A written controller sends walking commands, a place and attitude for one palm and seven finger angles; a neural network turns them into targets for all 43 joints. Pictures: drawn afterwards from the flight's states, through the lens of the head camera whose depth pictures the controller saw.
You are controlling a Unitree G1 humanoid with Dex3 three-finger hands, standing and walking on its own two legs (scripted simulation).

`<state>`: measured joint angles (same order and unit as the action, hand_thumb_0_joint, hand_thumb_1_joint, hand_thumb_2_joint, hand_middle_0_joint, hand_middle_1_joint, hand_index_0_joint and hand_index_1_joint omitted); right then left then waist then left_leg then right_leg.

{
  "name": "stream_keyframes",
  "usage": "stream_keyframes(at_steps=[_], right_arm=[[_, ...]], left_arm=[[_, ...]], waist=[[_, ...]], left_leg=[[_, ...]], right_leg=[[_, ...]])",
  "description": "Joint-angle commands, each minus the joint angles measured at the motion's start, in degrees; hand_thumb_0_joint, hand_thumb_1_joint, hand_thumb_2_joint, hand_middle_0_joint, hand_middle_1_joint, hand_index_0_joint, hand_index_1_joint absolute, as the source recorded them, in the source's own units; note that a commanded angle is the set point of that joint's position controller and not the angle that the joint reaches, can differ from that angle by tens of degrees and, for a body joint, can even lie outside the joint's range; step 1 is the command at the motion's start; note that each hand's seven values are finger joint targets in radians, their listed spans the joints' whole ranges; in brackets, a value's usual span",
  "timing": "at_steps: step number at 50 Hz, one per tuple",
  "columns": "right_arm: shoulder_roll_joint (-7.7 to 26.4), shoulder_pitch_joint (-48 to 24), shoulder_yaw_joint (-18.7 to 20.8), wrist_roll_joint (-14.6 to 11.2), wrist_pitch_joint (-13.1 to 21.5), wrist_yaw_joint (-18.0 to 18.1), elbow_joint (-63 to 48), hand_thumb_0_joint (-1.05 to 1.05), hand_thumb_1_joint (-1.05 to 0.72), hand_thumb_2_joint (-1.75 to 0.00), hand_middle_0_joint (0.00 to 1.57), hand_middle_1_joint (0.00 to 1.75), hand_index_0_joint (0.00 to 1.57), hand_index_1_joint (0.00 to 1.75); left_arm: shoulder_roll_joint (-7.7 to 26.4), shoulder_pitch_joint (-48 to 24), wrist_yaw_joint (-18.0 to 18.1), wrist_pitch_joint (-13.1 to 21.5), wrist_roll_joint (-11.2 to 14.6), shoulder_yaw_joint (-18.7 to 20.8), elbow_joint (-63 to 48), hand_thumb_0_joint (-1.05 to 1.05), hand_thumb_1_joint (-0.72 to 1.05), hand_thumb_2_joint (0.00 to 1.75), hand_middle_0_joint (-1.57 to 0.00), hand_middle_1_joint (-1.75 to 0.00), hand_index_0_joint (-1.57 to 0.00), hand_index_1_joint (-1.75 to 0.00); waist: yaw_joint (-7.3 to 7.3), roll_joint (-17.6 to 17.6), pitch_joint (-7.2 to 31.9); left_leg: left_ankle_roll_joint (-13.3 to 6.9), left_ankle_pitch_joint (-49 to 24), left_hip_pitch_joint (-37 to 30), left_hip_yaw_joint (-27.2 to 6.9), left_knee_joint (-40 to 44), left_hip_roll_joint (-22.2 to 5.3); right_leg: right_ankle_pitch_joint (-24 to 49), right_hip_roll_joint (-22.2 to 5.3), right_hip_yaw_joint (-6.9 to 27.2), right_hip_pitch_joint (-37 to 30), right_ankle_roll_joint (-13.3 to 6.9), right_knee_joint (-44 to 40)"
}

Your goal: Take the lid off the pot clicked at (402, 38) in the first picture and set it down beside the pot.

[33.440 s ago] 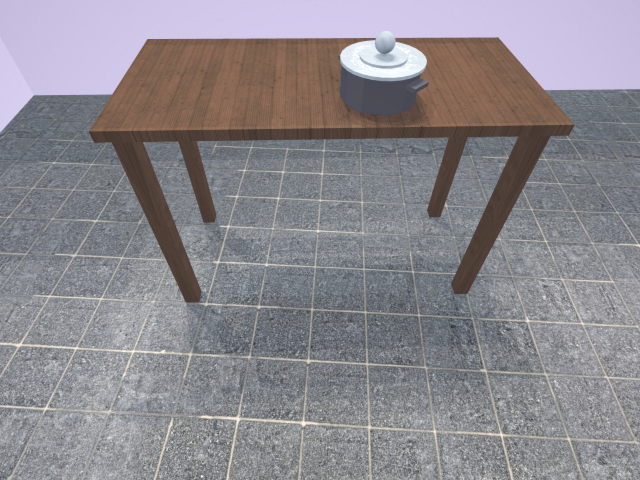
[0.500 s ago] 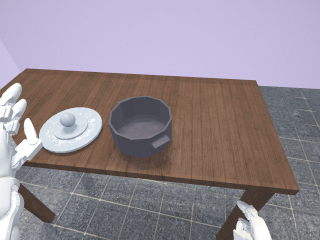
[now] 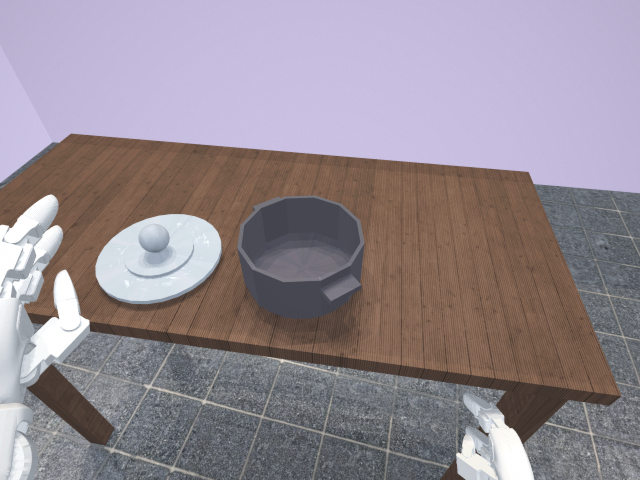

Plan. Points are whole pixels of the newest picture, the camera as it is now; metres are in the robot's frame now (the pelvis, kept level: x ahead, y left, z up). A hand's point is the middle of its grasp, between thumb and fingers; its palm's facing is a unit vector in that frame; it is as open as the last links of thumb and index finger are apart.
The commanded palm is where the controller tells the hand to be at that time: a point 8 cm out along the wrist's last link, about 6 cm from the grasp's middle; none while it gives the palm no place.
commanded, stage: step back with the hand held close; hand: left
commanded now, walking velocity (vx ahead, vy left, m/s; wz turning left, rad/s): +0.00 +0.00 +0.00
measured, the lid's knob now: (154, 238) +0.45 +0.34 +0.03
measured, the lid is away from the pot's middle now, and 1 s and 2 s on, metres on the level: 0.25 0.25 0.25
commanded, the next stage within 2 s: stop stepping back and stand still in 1.44 s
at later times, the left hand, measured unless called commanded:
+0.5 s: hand (73, 348) +0.17 +0.25 +0.18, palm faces +0.28 -0.82 -0.50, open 7.4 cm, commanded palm +0.11 +0.29 +0.20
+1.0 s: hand (17, 398) +0.12 +0.25 +0.19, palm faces +0.38 -0.83 -0.41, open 7.4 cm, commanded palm +0.05 +0.30 +0.20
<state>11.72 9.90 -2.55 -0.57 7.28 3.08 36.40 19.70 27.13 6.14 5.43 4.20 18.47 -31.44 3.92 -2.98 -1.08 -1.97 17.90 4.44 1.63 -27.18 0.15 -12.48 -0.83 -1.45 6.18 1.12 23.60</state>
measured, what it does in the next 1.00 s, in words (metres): steps on the spot: right foot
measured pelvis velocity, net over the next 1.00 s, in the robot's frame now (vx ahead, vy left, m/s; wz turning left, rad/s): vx -0.09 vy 0.02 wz -0.04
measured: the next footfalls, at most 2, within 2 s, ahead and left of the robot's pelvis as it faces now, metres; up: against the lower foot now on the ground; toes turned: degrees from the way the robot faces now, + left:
right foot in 0.94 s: -0.03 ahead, -0.13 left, +0.00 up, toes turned -4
right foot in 1.56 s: -0.18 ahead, -0.13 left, +0.00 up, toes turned -5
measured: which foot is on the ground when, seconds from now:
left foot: down 0.00-1.00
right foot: down 0.00-0.82, up 0.84-0.92, down 0.94-1.00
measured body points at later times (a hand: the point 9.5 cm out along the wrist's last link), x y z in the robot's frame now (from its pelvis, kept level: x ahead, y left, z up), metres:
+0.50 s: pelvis -0.03 +0.02 -0.01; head -0.01 +0.04 +0.44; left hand +0.15 +0.29 +0.20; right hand +0.13 -0.23 -0.08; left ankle -0.03 +0.09 -0.74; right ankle +0.00 -0.13 -0.74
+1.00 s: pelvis -0.09 +0.02 -0.02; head -0.07 +0.05 +0.43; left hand +0.09 +0.30 +0.21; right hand +0.08 -0.21 -0.08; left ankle -0.03 +0.09 -0.74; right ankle -0.07 -0.13 -0.74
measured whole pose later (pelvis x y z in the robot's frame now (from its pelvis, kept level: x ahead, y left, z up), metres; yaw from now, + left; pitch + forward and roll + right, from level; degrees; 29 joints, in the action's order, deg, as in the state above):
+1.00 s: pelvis -0.09 +0.02 -0.02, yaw -2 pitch +0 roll -3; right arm 10.7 12.2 -0.7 -1.1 6.7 2.3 32.2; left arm 23.8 30.1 7.8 14.3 2.8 25.5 -38.9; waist 0.3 0.8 -1.9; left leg -3.9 15.4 24.1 3.7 -39.0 -1.0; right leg -16.1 -0.7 -1.8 18.4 2.3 34.1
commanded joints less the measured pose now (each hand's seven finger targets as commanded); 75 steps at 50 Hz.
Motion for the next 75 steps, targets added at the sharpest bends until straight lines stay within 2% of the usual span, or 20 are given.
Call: stream_keyframes(at_steps=[1, 3, 4, 6, 11, 15, 21, 27, 31, 34, 41, 49, 54, 57, 60, 64, 66, 68, 71, 75], right_arm=[[6.4, -8.3, 2.6, 0.1, 3.1, 0.7, -9.7, 0.0, -0.9, -0.9, 0.2, 0.3, 0.2, 0.3], [6.4, -8.4, 2.6, 0.0, 3.3, 0.4, -10.0, 0.0, -0.9, -0.9, 0.2, 0.3, 0.2, 0.3], [7.7, -6.8, 2.6, -0.5, 1.8, 0.5, -12.2, 0.0, -0.9, -0.9, 0.2, 0.3, 0.2, 0.3], [6.5, -5.8, 3.2, 0.0, 0.6, 0.3, -10.6, 0.0, -0.9, -0.9, 0.2, 0.3, 0.2, 0.3], [7.6, -5.6, 4.3, -0.3, -1.4, -0.7, -12.8, 0.0, -0.9, -0.9, 0.2, 0.3, 0.2, 0.3], [7.1, -5.6, 5.0, -0.7, -2.7, -1.1, -14.9, 0.0, -0.9, -0.9, 0.2, 0.3, 0.2, 0.3], [7.0, -4.2, 5.7, -1.0, -1.6, -0.6, -15.5, 0.0, -0.9, -0.9, 0.2, 0.3, 0.2, 0.3], [7.9, -1.8, 5.6, -0.9, 0.4, -0.2, -13.8, 0.0, -0.9, -0.9, 0.2, 0.3, 0.2, 0.3], [7.4, -1.4, 5.8, -1.5, -0.1, 0.1, -14.6, 0.0, -0.9, -0.9, 0.2, 0.3, 0.2, 0.3], [6.5, -1.1, 5.4, -1.0, -0.5, 0.1, -14.1, 0.0, -0.9, -0.9, 0.2, 0.3, 0.2, 0.3], [6.9, -3.5, 4.9, -1.2, 1.6, 0.9, -16.0, 0.0, -0.9, -0.9, 0.2, 0.3, 0.2, 0.3], [7.9, -1.4, 5.5, -0.6, 2.7, -0.6, -12.7, 0.0, -0.9, -0.9, 0.2, 0.3, 0.2, 0.3], [6.9, -3.3, 5.6, -0.6, 0.8, -1.3, -14.8, 0.0, -0.9, -0.9, 0.2, 0.3, 0.2, 0.3], [6.1, -2.6, 6.0, -1.3, -0.1, -1.0, -15.6, 0.0, -0.9, -0.9, 0.2, 0.3, 0.2, 0.3], [4.9, -1.1, 6.3, -0.6, -1.6, -1.1, -12.8, 0.0, -0.9, -0.9, 0.2, 0.3, 0.2, 0.3], [5.0, -2.2, 4.9, -0.7, -1.7, -0.4, -12.2, 0.0, -0.9, -0.9, 0.2, 0.3, 0.2, 0.3], [8.0, -2.9, 6.2, -0.6, -0.3, 0.1, -13.1, 0.0, -0.9, -0.9, 0.2, 0.3, 0.2, 0.3], [6.5, -3.2, 6.4, -0.3, 2.1, -0.3, -12.9, 0.0, -0.9, -0.9, 0.2, 0.3, 0.2, 0.3], [6.1, -1.4, 7.6, 0.1, 3.4, -1.6, -10.2, 0.0, -0.9, -0.9, 0.2, 0.3, 0.2, 0.3], [6.5, -2.2, 6.6, 0.4, 3.5, -2.2, -10.6, 0.0, -0.9, -0.9, 0.2, 0.3, 0.2, 0.3]], left_arm=[[9.2, -5.0, 1.2, 3.3, 0.2, 6.1, -10.9, 0.0, 0.9, 0.9, -0.2, -0.3, -0.2, -0.3], [10.5, -6.8, 1.3, 3.6, 0.2, 6.7, -13.8, 0.0, 0.9, 0.9, -0.2, -0.3, -0.2, -0.3], [20.3, -17.2, 1.7, 7.0, 0.6, 17.0, -18.4, 0.0, 0.9, 0.9, -0.2, -0.3, -0.2, -0.3], [12.7, -7.2, 0.9, 7.3, 0.1, 11.8, -8.3, 0.0, 0.9, 0.9, -0.2, -0.3, -0.2, -0.3], [10.1, 0.9, -0.3, 8.9, -0.5, 9.1, -12.1, 0.0, 0.9, 0.9, -0.2, -0.3, -0.2, -0.3], [13.1, 7.1, 0.3, 10.0, -0.5, 13.0, -17.5, 0.0, 0.9, 0.9, -0.2, -0.3, -0.2, -0.3], [14.3, 9.0, 1.3, 10.4, 0.2, 15.1, -22.1, 0.0, 0.9, 0.9, -0.2, -0.3, -0.2, -0.3], [12.4, 3.2, 1.9, 9.6, -0.1, 13.2, -17.6, 0.0, 0.9, 0.9, -0.2, -0.3, -0.2, -0.3], [12.0, 1.8, 1.9, 9.4, -0.2, 12.0, -15.1, 0.0, 0.9, 0.9, -0.2, -0.3, -0.2, -0.3], [13.1, 2.9, 2.5, 10.3, -0.5, 12.4, -16.8, 0.0, 0.9, 0.9, -0.2, -0.3, -0.2, -0.3], [13.2, 3.7, 3.7, 12.1, -1.8, 14.6, -20.0, 0.0, 0.9, 0.9, -0.2, -0.3, -0.2, -0.3], [11.2, 0.2, 1.9, 12.5, -1.1, 10.3, -18.7, 0.0, 0.9, 0.9, -0.2, -0.3, -0.2, -0.3], [13.0, 6.5, 1.6, 12.2, -0.1, 13.7, -20.9, 0.0, 0.9, 0.9, -0.2, -0.3, -0.2, -0.3], [14.9, 5.3, 2.0, 12.7, 0.0, 14.6, -21.1, 0.0, 0.9, 0.9, -0.2, -0.3, -0.2, -0.3], [15.0, 4.6, 3.1, 11.8, -0.3, 13.5, -19.5, 0.0, 0.9, 0.9, -0.2, -0.3, -0.2, -0.3], [12.7, 2.4, 3.2, 11.6, -0.4, 11.0, -17.5, 0.0, 0.9, 0.9, -0.2, -0.3, -0.2, -0.3], [12.9, 1.5, 3.5, 12.8, -0.6, 11.8, -20.4, 0.0, 0.9, 0.9, -0.2, -0.3, -0.2, -0.3], [14.5, 0.5, 3.4, 13.6, -0.5, 13.3, -22.6, 0.0, 0.9, 0.9, -0.2, -0.3, -0.2, -0.3], [11.9, 1.6, 3.3, 12.2, 0.6, 12.8, -22.5, 0.0, 0.9, 0.9, -0.2, -0.3, -0.2, -0.3], [11.4, 3.9, 2.6, 10.8, 0.4, 11.0, -21.8, 0.0, 0.9, 0.9, -0.2, -0.3, -0.2, -0.3]], waist=[[-0.52, -1.5, 3.0], [-0.94, -1.5, 3.3], [-1.98, 1.4, -1.1], [-2.8, 10.8, -1.1], [-3.02, -0.1, 7.4], [-2.99, 0.3, 12.1], [-3.08, -8.5, 9.8], [-3.72, -2.6, 4.5], [-4.85, 7.2, 2.6], [-5.42, 9.0, 4.0], [-4.3, -11.0, 3.3], [-4.65, -2.5, 8.2], [-3.94, -5.8, 10.2], [-4.96, 6.7, 7.4], [-6.05, 13.1, 8.6], [-7.16, 6.4, 3.2], [-6.43, -9.8, 2.2], [-6.52, -17.9, 5.8], [-5.73, -7.9, 7.7], [-4.39, -9.7, 10.7]], left_leg=[[1.0, -13.6, 2.1, -2.0, 5.6, -2.4], [1.2, -14.0, 2.0, -2.5, 5.4, -2.5], [-0.6, -8.5, 6.0, -2.6, 5.3, -3.7], [-0.8, -8.1, 5.4, -2.7, 2.4, -3.2], [-1.3, -20.8, 5.0, -3.0, 1.8, -6.1], [-1.8, -28.0, 6.3, -5.0, 0.7, -7.9], [-2.8, -28.7, 11.0, -7.5, 3.1, -12.0], [-2.8, -16.7, 17.9, -7.7, 0.8, -12.8], [-0.9, 10.0, 20.7, -5.3, -5.6, -5.7], [-0.6, 11.9, 17.5, -5.2, -10.3, -3.3], [-4.3, 17.2, 33.8, -15.0, 12.5, -14.5], [-2.1, -20.8, 14.4, -10.6, 0.1, -12.8], [-2.6, -4.7, 22.0, -9.2, 1.6, -13.2], [-0.3, 14.7, 25.8, -5.1, -8.7, -5.9], [1.7, 8.0, 15.0, -3.4, -28.7, -0.7], [0.3, 5.4, 14.1, -5.6, -8.9, -4.4], [-4.2, 3.7, 24.2, -16.0, 7.1, -13.6], [-6.8, 5.6, 27.6, -20.3, 14.9, -20.9], [-7.3, -24.1, 14.0, -13.9, 4.4, -18.3], [-3.7, -19.1, 11.8, -12.1, 2.0, -16.6]], right_leg=[[8.1, 0.2, -1.1, 0.1, -3.5, -2.4], [8.4, 0.4, -1.0, -0.3, -3.6, -1.9], [13.8, -2.4, 6.1, 2.9, -2.9, -4.8], [16.5, -4.5, 8.1, 3.9, -2.8, -5.9], [25.3, -5.6, 5.2, 0.1, -1.8, 0.7], [24.9, -5.0, 3.3, -0.7, -1.3, 4.7], [4.9, -3.0, 1.1, 4.6, -0.4, 12.4], [2.7, -4.0, 1.4, 4.8, -0.9, 10.6], [3.2, -8.8, 8.2, 10.4, -3.7, 2.5], [-6.0, -12.3, 12.2, 15.0, -5.7, -3.6], [-5.4, -0.8, -0.1, 1.4, -0.5, 19.7], [3.6, -2.3, 0.7, 7.5, -1.2, 9.4], [-2.0, -2.5, 1.2, 3.7, -1.7, 12.0], [-1.5, -9.9, 10.4, 9.2, -4.7, 1.4], [4.3, -20.8, 17.4, 19.1, -10.7, -7.9], [4.0, -14.1, 8.3, 19.7, -5.9, 0.8], [-0.3, -2.2, 1.3, 13.4, -1.6, 16.9], [-17.8, 2.5, 3.1, 14.1, -0.8, 37.8], [-18.0, 2.2, 5.5, 21.8, -0.4, 36.1], [-8.9, 1.1, 2.5, 11.7, -0.6, 11.9]])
